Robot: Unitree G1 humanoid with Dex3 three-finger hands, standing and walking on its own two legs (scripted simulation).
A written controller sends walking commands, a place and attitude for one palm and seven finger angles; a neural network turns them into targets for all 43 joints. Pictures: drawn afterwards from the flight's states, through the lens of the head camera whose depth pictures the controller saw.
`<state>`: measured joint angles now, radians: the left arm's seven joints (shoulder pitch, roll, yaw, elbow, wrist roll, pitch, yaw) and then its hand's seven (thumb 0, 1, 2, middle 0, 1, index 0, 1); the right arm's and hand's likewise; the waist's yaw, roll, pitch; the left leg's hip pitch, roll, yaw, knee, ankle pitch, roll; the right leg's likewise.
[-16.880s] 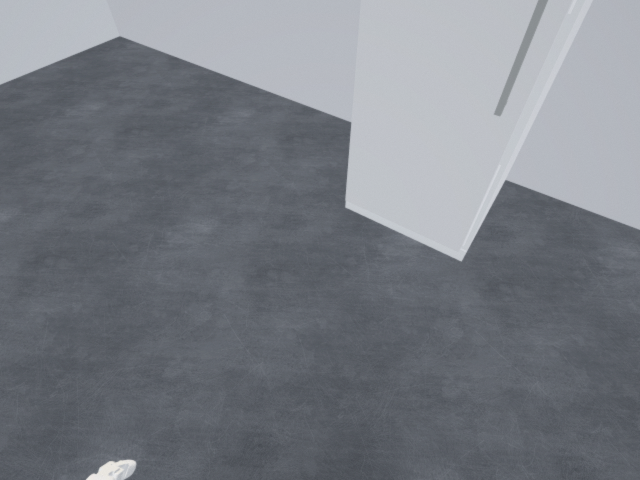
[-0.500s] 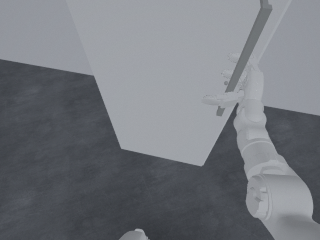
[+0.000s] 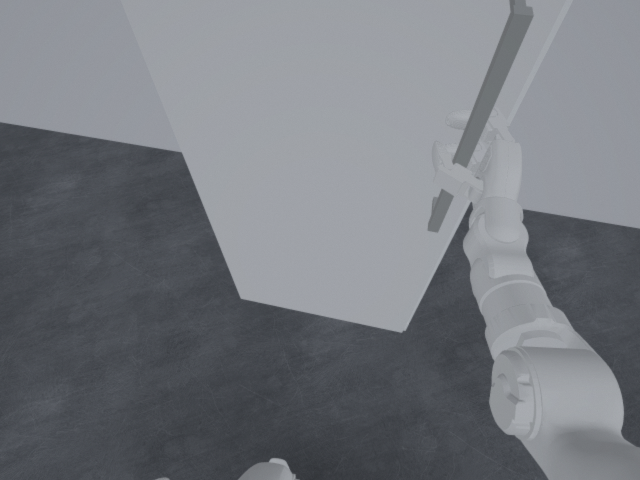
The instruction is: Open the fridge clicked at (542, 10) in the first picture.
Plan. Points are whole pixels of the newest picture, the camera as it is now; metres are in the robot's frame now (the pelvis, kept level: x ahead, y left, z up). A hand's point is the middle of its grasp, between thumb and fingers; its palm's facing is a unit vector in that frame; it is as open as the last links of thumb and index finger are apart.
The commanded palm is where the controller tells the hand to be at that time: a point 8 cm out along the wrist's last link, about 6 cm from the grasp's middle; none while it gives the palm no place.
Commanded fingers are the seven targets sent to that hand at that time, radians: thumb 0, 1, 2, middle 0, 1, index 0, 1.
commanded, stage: grip the handle and tug to test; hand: right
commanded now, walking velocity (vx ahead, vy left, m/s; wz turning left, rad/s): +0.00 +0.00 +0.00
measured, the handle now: (465, 139) +0.54 -0.09 +0.12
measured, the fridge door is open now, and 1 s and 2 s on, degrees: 0 0 25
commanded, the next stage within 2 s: pull the door a little, standing still in 0.80 s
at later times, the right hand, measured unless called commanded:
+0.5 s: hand (440, 162) +0.49 -0.06 +0.12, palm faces +0.03 +1.00 +0.01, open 4.9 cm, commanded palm +0.45 -0.11 +0.12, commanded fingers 0.00 -0.90 -0.90 0.45 1.40 0.45 1.40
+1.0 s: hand (444, 170) +0.48 -0.06 +0.12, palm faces +0.02 +1.00 +0.02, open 5.4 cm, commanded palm +0.43 -0.11 +0.12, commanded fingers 0.00 -0.90 -0.90 0.45 1.40 0.45 1.40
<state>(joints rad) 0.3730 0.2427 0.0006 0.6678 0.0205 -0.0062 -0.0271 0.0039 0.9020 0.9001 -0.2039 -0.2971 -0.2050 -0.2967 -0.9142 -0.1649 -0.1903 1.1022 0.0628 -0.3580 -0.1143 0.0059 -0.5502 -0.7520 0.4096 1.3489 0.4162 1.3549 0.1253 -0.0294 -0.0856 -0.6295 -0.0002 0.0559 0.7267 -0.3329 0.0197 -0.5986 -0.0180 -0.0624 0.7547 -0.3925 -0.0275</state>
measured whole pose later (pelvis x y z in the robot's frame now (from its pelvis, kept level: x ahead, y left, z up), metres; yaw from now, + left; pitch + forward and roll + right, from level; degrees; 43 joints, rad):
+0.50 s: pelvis +0.00 +0.01 +0.00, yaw +0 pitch +14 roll +0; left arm 0.40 0.25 0.01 0.66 0.02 0.00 -0.03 0.00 0.90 0.90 -0.20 -0.30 -0.20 -0.30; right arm -0.90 -0.16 -0.19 1.07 0.07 -0.34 -0.12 0.00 -0.82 -0.87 0.44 1.40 0.43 1.40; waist 0.13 -0.04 -0.09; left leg -0.63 -0.01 0.05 0.72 -0.33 0.03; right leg -0.59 -0.03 -0.06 0.74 -0.39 -0.02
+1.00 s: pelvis +0.03 +0.01 +0.01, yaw +1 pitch +12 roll +1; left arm 0.36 0.23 0.02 0.61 0.00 0.01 -0.03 0.01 0.90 0.90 -0.20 -0.30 -0.20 -0.30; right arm -0.65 -0.11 -0.14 0.73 0.09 -0.22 -0.11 0.02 -0.79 -0.80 0.36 1.40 0.38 1.37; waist 0.09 -0.04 -0.10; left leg -0.52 -0.02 0.04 0.65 -0.34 0.03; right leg -0.48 -0.03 -0.07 0.67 -0.40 -0.01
